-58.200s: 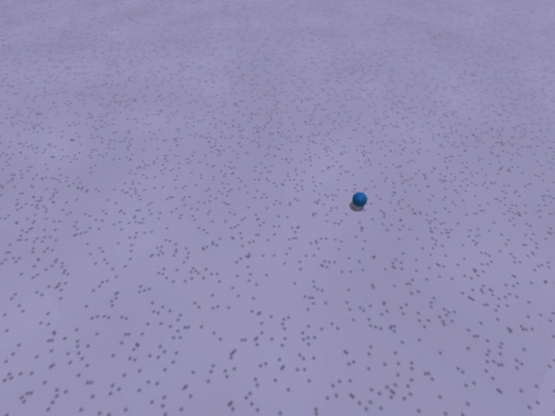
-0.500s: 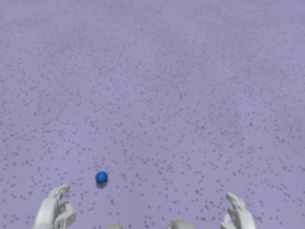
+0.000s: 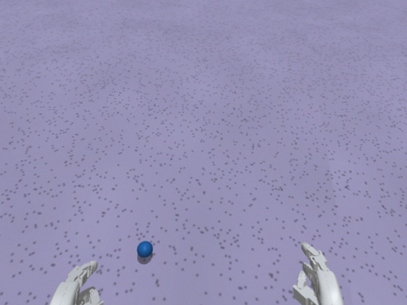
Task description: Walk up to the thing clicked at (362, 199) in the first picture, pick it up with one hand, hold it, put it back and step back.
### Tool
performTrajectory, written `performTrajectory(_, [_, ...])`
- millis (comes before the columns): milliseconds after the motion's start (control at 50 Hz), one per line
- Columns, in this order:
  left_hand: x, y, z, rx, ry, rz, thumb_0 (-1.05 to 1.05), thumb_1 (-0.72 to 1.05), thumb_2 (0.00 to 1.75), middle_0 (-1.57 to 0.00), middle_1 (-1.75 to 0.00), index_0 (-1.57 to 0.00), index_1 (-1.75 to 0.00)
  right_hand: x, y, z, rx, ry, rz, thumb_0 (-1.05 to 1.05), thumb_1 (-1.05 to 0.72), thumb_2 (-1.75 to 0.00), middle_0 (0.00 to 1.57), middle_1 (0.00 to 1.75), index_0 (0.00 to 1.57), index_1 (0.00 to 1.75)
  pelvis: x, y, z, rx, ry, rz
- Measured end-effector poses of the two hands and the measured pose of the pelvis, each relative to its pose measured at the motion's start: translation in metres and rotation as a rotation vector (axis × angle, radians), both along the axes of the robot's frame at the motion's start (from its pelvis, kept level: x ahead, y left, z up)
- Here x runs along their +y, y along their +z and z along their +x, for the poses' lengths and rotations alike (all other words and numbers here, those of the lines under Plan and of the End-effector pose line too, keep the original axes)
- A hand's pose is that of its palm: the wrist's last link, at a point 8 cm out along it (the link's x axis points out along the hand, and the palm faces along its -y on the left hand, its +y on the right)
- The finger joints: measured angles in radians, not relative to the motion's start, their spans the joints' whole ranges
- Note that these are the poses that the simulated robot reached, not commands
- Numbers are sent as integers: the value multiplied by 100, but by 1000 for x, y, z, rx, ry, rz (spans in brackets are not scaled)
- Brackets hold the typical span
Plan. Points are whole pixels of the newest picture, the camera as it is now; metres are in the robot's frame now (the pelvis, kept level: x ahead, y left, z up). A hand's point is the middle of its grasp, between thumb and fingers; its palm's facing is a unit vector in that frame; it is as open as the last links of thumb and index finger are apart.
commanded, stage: home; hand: left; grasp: from above
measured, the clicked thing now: (144, 249) +0.50 +0.22 -0.68
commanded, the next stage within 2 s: stand in 1.64 s
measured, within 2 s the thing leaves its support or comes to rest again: neither
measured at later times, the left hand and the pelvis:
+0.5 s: hand out of the picture +0.16 +0.17 -0.05, palm faces +0.04 -0.98 -0.20, open 7.4 cm; pelvis +0.00 +0.00 +0.00, yaw -1 degrees
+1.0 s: hand out of the picture +0.16 +0.17 -0.05, palm faces +0.04 -0.98 -0.21, open 7.4 cm; pelvis +0.00 -0.01 +0.00, yaw +0 degrees
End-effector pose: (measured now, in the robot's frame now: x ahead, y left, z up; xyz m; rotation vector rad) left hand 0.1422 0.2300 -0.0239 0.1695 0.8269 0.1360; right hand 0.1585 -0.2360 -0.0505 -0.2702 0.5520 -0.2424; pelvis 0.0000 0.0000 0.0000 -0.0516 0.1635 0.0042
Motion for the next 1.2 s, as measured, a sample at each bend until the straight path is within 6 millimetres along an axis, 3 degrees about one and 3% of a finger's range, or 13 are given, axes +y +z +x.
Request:
performTrajectory(320, [-4, 2, 3, 3, -16, 4, 1, 91, 90, -20, -30, -20, -29, -6, -11, -25, 51, -41, 15, 1, -90, -89, 21, 30, 20, 30, -1, 0, -3, -1, -10, 4])
performTrajectory(720, [-8, 1, 2, 2, -12, 3, 1, 91, 90, -20, -30, -20, -29, -12, -6, -12, 11, -35, 8, 1, -90, -89, 21, 30, 20, 30, -6, -1, -1, -3, -8, 8])
performTrajectory(1200, [-9, 2, 6, -2, -17, 7, 1, 91, 90, -20, -30, -20, -29, -13, -11, -15, 36, -43, 11, 1, -90, -89, 21, 30, 20, 30, -7, -2, 1, 5, -10, 9])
